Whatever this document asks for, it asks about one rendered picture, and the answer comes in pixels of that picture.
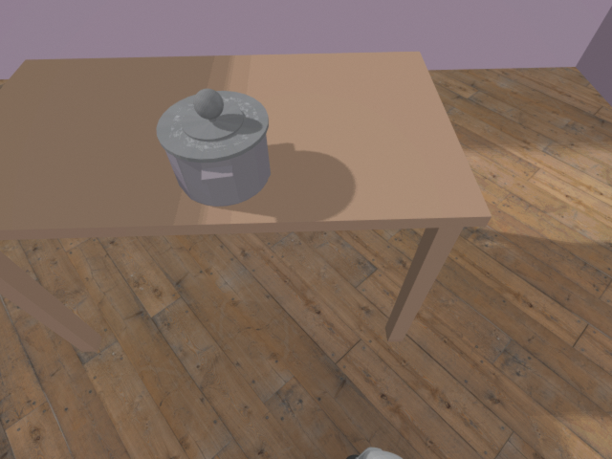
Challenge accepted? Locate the pot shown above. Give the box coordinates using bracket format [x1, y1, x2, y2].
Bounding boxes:
[165, 135, 271, 207]

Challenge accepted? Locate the knob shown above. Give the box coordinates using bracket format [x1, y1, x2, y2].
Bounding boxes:
[193, 89, 224, 120]

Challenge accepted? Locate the table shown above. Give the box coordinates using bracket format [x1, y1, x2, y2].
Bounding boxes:
[0, 52, 492, 352]

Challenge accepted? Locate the lid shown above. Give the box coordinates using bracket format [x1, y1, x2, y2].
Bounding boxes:
[156, 91, 269, 163]

